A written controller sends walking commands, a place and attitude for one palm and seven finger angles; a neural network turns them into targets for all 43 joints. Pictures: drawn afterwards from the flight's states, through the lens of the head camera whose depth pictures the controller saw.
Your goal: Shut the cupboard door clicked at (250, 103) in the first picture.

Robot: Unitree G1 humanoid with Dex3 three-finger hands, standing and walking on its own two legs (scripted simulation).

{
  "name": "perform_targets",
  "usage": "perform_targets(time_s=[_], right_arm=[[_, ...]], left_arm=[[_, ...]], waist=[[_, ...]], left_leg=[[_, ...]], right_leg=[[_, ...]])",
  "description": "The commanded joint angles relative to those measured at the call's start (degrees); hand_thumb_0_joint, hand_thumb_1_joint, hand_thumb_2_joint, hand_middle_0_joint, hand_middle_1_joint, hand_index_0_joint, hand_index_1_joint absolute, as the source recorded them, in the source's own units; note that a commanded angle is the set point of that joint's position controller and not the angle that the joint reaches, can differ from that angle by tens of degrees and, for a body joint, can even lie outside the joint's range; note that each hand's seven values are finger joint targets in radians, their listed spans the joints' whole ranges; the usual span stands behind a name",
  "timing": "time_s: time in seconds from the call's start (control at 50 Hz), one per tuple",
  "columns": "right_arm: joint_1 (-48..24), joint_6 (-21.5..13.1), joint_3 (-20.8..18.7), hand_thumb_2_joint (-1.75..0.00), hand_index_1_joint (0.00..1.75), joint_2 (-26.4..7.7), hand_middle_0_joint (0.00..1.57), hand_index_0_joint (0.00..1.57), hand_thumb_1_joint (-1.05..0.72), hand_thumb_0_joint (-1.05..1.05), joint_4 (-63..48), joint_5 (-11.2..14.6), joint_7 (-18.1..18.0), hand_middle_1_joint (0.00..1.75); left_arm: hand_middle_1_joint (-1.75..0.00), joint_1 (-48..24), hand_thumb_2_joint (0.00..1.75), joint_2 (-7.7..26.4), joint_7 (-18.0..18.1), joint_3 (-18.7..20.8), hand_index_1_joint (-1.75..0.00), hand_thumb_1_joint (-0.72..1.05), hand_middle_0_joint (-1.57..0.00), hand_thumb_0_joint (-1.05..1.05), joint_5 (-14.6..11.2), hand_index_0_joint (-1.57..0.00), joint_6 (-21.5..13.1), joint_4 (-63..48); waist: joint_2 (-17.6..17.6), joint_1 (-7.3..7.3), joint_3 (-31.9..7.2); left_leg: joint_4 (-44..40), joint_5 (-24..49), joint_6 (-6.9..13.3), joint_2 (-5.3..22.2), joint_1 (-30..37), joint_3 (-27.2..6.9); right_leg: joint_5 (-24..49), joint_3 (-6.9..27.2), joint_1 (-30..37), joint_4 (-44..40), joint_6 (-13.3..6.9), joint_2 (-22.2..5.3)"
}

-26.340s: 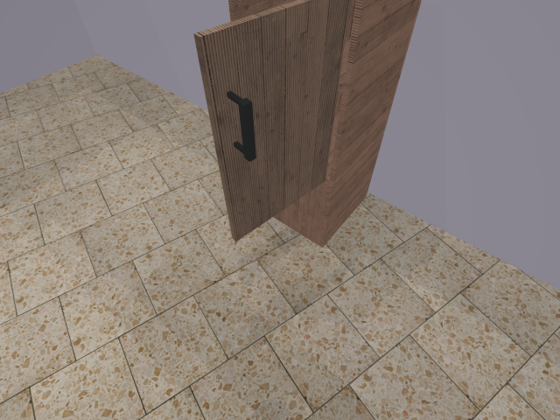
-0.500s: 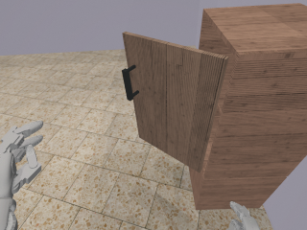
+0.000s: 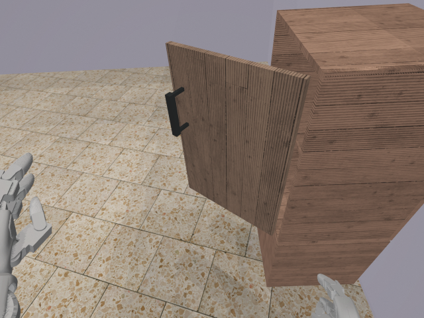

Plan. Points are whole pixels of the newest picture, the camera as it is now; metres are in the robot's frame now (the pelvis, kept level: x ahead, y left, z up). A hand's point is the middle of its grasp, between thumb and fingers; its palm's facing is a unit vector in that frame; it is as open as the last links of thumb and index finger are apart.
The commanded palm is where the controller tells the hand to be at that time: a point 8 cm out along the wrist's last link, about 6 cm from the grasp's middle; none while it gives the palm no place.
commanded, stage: step back with the hand held close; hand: left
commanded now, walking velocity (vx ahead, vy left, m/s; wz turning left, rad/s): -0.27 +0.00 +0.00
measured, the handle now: (178, 112) +0.65 +0.19 +0.06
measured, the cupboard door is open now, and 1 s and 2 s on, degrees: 52 52 52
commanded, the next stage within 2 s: stop stepping back and stand still in 1.54 s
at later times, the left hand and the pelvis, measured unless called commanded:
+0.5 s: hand (16, 243) +0.16 +0.30 +0.16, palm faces +0.40 -0.76 -0.51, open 7.4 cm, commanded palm +0.10 +0.33 +0.17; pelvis -0.04 +0.03 -0.01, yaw -1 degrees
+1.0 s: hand out of the picture +0.08 +0.28 +0.17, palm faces +0.47 -0.76 -0.45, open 7.4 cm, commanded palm +0.01 +0.33 +0.17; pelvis -0.12 +0.02 -0.03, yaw +1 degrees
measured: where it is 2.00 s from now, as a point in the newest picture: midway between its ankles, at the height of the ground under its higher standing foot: outside the picture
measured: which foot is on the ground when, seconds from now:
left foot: down 0.00-1.00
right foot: down 0.00-1.00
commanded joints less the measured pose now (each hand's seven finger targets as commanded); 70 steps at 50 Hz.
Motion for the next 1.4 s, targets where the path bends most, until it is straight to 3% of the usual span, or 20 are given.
perform_targets(time_s=[0.0,0.02,0.12,0.24,0.3,0.58,0.7,0.84,0.9,0.98,1.02,1.06,1.1,1.14,1.18,1.2,1.24,1.3,1.34,1.38], right_arm=[[-7.6,-1.3,-3.1,-0.9,0.3,-8.1,0.2,0.2,-0.9,0.0,-11.5,0.7,-0.4,0.3],[-6.6,-0.6,-3.2,-0.9,0.3,-7.3,0.2,0.2,-0.9,0.0,-10.5,0.4,-0.4,0.3],[-6.5,1.4,-3.9,-0.9,0.3,-7.4,0.2,0.2,-0.9,0.0,-11.1,0.7,-0.1,0.3],[-7.2,3.4,-4.3,-0.9,0.3,-8.4,0.2,0.2,-0.9,0.0,-13.7,0.6,-1.6,0.3],[-6.2,4.3,-4.5,-0.9,0.3,-8.1,0.2,0.2,-0.9,0.0,-14.9,0.8,-1.7,0.3],[-5.1,2.1,-4.2,-0.9,0.3,-9.4,0.2,0.2,-0.9,0.0,-15.3,0.5,-1.9,0.3],[-4.2,0.0,-4.4,-0.9,0.3,-9.2,0.2,0.2,-0.9,0.0,-14.9,0.2,-1.5,0.3],[-3.2,-1.0,-4.3,-0.9,0.3,-8.1,0.2,0.2,-0.9,0.0,-12.6,-0.8,-0.2,0.3],[-2.9,-0.7,-3.8,-0.9,0.3,-7.5,0.2,0.2,-0.9,0.0,-12.2,-0.5,0.0,0.3],[-3.8,-1.1,-4.1,-0.9,0.3,-8.8,0.2,0.2,-0.9,0.0,-13.1,0.0,-0.6,0.3],[-4.3,-1.7,-4.7,-0.9,0.3,-8.9,0.2,0.2,-0.9,0.0,-13.1,-0.1,-0.8,0.3],[-4.9,-2.5,-5.2,-0.9,0.3,-8.6,0.2,0.2,-0.9,0.0,-13.1,-0.2,-0.8,0.3],[-4.3,-3.2,-5.6,-0.9,0.3,-8.8,0.2,0.2,-0.9,0.0,-12.7,0.2,-0.7,0.3],[-4.4,-4.1,-5.2,-0.9,0.3,-8.9,0.2,0.2,-0.9,0.0,-11.9,-0.5,-0.6,0.3],[-4.4,-4.8,-4.6,-0.9,0.3,-7.8,0.2,0.2,-0.9,0.0,-10.1,-0.5,-0.4,0.3],[-4.0,-5.0,-4.7,-0.9,0.3,-6.9,0.2,0.2,-0.9,0.0,-9.6,-0.3,-0.4,0.3],[-4.1,-5.0,-5.1,-0.9,0.3,-6.3,0.2,0.2,-0.9,0.0,-8.7,0.0,-0.6,0.3],[-6.0,-3.6,-4.5,-0.9,0.3,-4.7,0.2,0.2,-0.9,0.0,-8.0,-0.6,-0.6,0.3],[-6.0,-2.2,-4.1,-0.9,0.3,-4.5,0.2,0.2,-0.9,0.0,-7.7,-1.4,-0.7,0.3],[-5.8,-0.9,-3.1,-0.9,0.3,-3.8,0.2,0.2,-0.9,0.0,-8.0,-1.3,-0.9,0.3]], left_arm=[[-0.3,-9.4,0.9,16.9,1.7,13.1,-0.3,0.9,-0.2,0.0,-0.2,-0.2,-5.3,-13.7],[-0.3,-3.5,0.9,12.9,1.4,10.0,-0.3,0.9,-0.2,0.0,-0.2,-0.2,-5.6,-9.4],[-0.3,0.0,0.9,12.1,2.0,8.2,-0.3,0.9,-0.2,0.0,0.2,-0.2,-6.6,-11.4],[-0.3,2.8,0.9,16.7,3.0,13.2,-0.3,0.9,-0.2,0.0,0.0,-0.2,-6.9,-17.2],[-0.3,4.6,0.9,15.9,3.0,13.1,-0.3,0.9,-0.2,0.0,-0.1,-0.2,-6.5,-17.8],[-0.3,-2.0,0.9,13.2,3.4,11.9,-0.3,0.9,-0.2,0.0,3.0,-0.2,-8.6,-17.1],[-0.3,-4.5,0.9,13.7,3.6,12.8,-0.3,0.9,-0.2,0.0,4.0,-0.2,-10.5,-19.6],[-0.3,-2.7,0.9,15.8,4.5,14.3,-0.3,0.9,-0.2,0.0,3.0,-0.2,-12.1,-20.5],[-0.3,-0.2,0.9,15.2,4.9,13.6,-0.3,0.9,-0.2,0.0,2.4,-0.2,-12.5,-19.7],[-0.3,2.6,0.9,15.0,5.2,16.0,-0.3,0.9,-0.2,0.0,3.1,-0.2,-13.2,-18.4],[-0.3,1.9,0.9,15.4,4.8,17.2,-0.3,0.9,-0.2,0.0,3.1,-0.2,-13.6,-19.5],[-0.3,2.3,0.9,16.1,4.2,17.7,-0.3,0.9,-0.2,0.0,2.8,-0.2,-13.6,-21.2],[-0.3,5.7,0.9,14.9,3.6,17.5,-0.3,0.9,-0.2,0.0,2.6,-0.2,-13.9,-18.3],[-0.3,4.5,0.9,14.3,3.0,16.9,-0.3,0.9,-0.2,0.0,2.5,-0.2,-14.1,-19.7],[-0.3,1.5,0.9,13.4,2.9,13.9,-0.3,0.9,-0.2,0.0,1.3,-0.2,-14.4,-22.4],[-0.3,0.5,0.9,13.4,3.2,12.7,-0.3,0.9,-0.2,0.0,0.9,-0.2,-14.5,-23.0],[-0.3,-3.8,0.9,15.1,3.8,11.5,-0.3,0.9,-0.2,0.0,1.2,-0.2,-13.9,-25.2],[-0.3,-5.2,0.9,17.4,5.2,11.3,-0.3,0.9,-0.2,0.0,2.2,-0.2,-12.9,-23.9],[-0.3,-3.6,0.9,18.6,5.3,13.2,-0.3,0.9,-0.2,0.0,2.5,-0.2,-12.1,-22.1],[-0.3,-2.2,0.9,17.0,4.8,12.5,-0.3,0.9,-0.2,0.0,2.4,-0.2,-11.5,-18.5]], waist=[[-1.1,-1.95,-0.1],[-4.7,-2.25,-1.8],[-4.8,-2.99,-6.2],[-0.1,-2.53,-12.1],[-1.1,-2.67,-13.2],[2.4,-3.45,-2.2],[0.9,-3.6,-3.0],[-6.4,-4.15,-2.6],[-5.6,-4.68,-3.7],[4.2,-3.79,-5.8],[7.1,-3.25,-7.3],[5.4,-3.12,-8.8],[5.3,-3.28,-6.1],[6.1,-3.56,-5.5],[2.0,-3.96,-6.8],[-0.8,-4.22,-8.7],[-6.0,-4.73,-12.2],[-10.2,-4.65,-7.5],[-10.3,-4.79,-5.1],[-9.7,-4.89,-1.2]], left_leg=[[-0.2,6.2,1.0,2.4,-8.4,-2.6],[2.3,5.1,1.0,2.2,-8.2,-3.2],[5.5,6.3,0.4,2.2,-8.4,-3.1],[2.1,26.1,-0.2,5.4,-9.3,-5.4],[2.6,29.0,-0.3,6.6,-11.7,-5.6],[-7.7,-26.2,5.6,10.7,-45.6,-11.8],[-3.4,-30.4,5.8,9.1,-47.0,-11.4],[10.6,-19.3,1.5,3.2,-32.3,-7.9],[7.9,-17.0,1.5,3.5,-28.1,-8.3],[-5.1,-28.8,5.3,10.7,-46.8,-14.4],[-8.3,-27.5,6.5,14.8,-50.5,-17.1],[-7.6,-23.6,6.7,16.5,-46.7,-17.2],[-8.3,-28.8,6.2,17.7,-46.2,-16.5],[-7.2,-25.4,5.7,17.0,-42.1,-15.5],[-2.9,-14.8,3.3,13.7,-30.6,-12.0],[2.3,-6.7,1.4,10.4,-22.4,-8.5],[11.2,-6.7,-1.5,5.3,-12.5,-2.8],[26.5,-7.2,-3.6,1.5,-7.7,-1.5],[27.9,-6.2,-3.4,0.9,-11.3,-2.3],[14.5,-4.3,-2.8,2.0,-13.9,-3.3]], right_leg=[[8.4,9.0,-3.5,-5.5,0.1,-5.1],[7.8,10.1,-4.3,-6.0,-0.7,-7.8],[11.1,11.2,-6.2,-3.7,-2.1,-10.9],[24.9,5.3,-1.0,7.5,0.8,-5.4],[26.1,5.2,0.6,10.6,1.2,-4.8],[5.4,6.2,8.7,19.5,2.7,-1.4],[0.9,8.9,7.0,19.9,1.8,-1.7],[-10.9,20.2,-12.4,3.1,-3.0,-10.6],[-11.5,15.1,-15.8,3.4,-1.6,-8.6],[-2.3,7.9,3.0,21.1,1.6,-1.1],[4.3,5.1,8.5,28.6,2.6,1.8],[0.7,5.8,7.1,29.7,2.7,3.0],[-4.6,5.4,4.7,27.2,2.3,3.7],[-2.7,5.9,2.9,22.9,2.1,3.6],[0.4,9.1,-5.0,15.0,0.8,1.3],[4.7,13.3,-11.0,10.0,-0.2,-1.5],[2.3,21.3,-20.0,2.9,-2.0,-8.0],[-11.5,28.3,-32.3,-8.1,-6.4,-17.3],[-2.9,26.2,-31.3,-7.5,-6.9,-17.3],[3.7,19.0,-27.0,-2.3,-4.0,-12.3]])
